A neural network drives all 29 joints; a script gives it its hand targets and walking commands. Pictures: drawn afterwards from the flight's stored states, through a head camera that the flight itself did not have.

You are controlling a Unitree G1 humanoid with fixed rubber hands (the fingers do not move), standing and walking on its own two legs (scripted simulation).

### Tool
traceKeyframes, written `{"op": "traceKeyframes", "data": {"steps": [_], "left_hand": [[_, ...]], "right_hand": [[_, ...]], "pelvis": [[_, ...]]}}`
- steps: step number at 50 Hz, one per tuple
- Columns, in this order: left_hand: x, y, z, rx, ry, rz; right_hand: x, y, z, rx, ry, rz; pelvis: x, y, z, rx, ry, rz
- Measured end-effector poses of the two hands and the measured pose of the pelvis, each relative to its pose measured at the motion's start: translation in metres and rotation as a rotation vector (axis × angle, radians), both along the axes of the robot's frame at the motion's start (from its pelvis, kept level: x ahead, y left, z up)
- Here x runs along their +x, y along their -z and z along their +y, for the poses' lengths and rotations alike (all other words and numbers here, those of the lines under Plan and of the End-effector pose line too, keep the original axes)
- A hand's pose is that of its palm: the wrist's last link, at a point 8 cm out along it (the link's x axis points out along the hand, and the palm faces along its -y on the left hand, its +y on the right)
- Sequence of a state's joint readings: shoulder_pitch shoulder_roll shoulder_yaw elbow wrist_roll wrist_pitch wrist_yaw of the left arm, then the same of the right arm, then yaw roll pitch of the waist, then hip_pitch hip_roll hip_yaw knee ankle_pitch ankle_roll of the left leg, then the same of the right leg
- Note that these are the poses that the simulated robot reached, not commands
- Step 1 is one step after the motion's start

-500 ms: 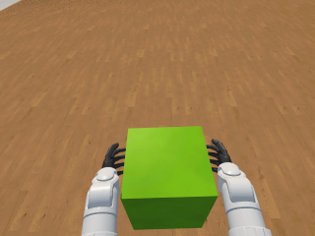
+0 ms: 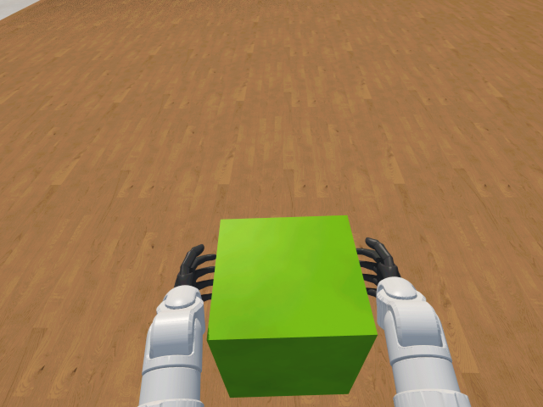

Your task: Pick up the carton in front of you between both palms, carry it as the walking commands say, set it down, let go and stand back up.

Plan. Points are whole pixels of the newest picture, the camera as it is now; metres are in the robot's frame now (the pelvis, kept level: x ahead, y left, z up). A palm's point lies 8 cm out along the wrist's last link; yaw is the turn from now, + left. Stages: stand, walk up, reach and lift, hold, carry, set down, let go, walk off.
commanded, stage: carry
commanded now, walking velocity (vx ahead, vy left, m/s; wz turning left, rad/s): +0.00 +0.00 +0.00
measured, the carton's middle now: (286, 309) +0.30 +0.00 -0.05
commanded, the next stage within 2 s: hold in 0.14 s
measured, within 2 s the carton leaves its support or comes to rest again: neither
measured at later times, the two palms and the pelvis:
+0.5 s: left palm (204, 293) +0.29 +0.13 +0.04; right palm (409, 303) +0.26 -0.17 +0.04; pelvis -0.03 +0.01 +0.01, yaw -6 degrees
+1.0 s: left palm (236, 310) +0.36 +0.10 -0.16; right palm (382, 320) +0.33 -0.19 -0.16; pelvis -0.06 +0.03 -0.08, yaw -12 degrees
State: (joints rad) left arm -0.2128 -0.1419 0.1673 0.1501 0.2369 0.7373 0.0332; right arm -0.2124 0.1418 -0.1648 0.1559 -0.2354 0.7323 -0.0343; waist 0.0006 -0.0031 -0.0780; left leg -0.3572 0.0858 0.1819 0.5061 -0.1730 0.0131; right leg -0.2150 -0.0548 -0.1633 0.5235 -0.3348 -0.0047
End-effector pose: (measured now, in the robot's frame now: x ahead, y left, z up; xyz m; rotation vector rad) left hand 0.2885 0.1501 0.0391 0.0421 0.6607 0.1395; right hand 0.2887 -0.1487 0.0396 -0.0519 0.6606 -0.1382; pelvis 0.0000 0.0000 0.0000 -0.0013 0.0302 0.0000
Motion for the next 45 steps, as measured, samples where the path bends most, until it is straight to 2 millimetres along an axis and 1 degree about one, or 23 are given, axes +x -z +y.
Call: {"op": "traceKeyframes", "data": {"steps": [9,11,16,19,22,25,28,32,35,38,41,45], "left_hand": [[-0.002,0.0,-0.003,0.002,0.003,0.003],[-0.005,0.0,-0.003,0.003,0.002,0.003],[-0.012,0.001,-0.011,0.005,0.043,0.015],[-0.01,-0.001,-0.02,0.004,0.08,0.013],[-0.006,-0.004,-0.025,0.001,0.105,0.006],[0.001,0.001,-0.024,-0.027,0.097,0.025],[0.009,0.01,-0.023,-0.06,0.076,0.042],[0.025,0.02,-0.026,-0.069,0.082,0.038],[0.037,0.033,-0.031,-0.065,0.093,0.048],[0.049,0.056,-0.037,-0.046,0.118,0.063],[0.057,0.088,-0.044,-0.022,0.143,0.073],[0.065,0.139,-0.048,-0.005,0.145,0.057]], "right_hand": [[-0.003,0.0,-0.003,-0.002,-0.001,0.003],[-0.005,0.0,-0.003,-0.004,-0.004,0.005],[-0.018,-0.002,-0.012,-0.017,0.015,0.017],[-0.028,-0.003,-0.02,-0.014,0.054,0.016],[-0.034,-0.006,-0.024,-0.012,0.087,0.009],[-0.03,-0.002,-0.022,0.011,0.113,0.025],[-0.02,0.005,-0.021,0.015,0.114,0.04],[-0.005,0.012,-0.023,-0.004,0.112,0.037],[0.004,0.025,-0.028,-0.006,0.121,0.047],[0.011,0.049,-0.034,-0.012,0.128,0.063],[0.017,0.082,-0.04,-0.02,0.131,0.075],[0.026,0.135,-0.044,-0.022,0.118,0.061]], "pelvis": [[-0.001,0.0,-0.002,0.001,0.001,-0.003],[-0.003,-0.002,-0.003,0.008,0.011,-0.041],[-0.007,-0.009,-0.002,0.001,0.059,-0.1],[-0.012,-0.01,0.0,-0.005,0.061,-0.12],[-0.018,-0.009,0.004,-0.007,0.076,-0.135],[-0.026,-0.006,0.008,-0.008,0.112,-0.147],[-0.035,-0.002,0.015,-0.01,0.154,-0.15],[-0.045,0.006,0.022,-0.013,0.177,-0.131],[-0.05,0.012,0.026,-0.012,0.18,-0.084],[-0.053,0.019,0.029,-0.007,0.182,-0.011],[-0.055,0.028,0.032,0.0,0.186,0.085],[-0.058,0.046,0.032,0.015,0.192,0.234]]}}
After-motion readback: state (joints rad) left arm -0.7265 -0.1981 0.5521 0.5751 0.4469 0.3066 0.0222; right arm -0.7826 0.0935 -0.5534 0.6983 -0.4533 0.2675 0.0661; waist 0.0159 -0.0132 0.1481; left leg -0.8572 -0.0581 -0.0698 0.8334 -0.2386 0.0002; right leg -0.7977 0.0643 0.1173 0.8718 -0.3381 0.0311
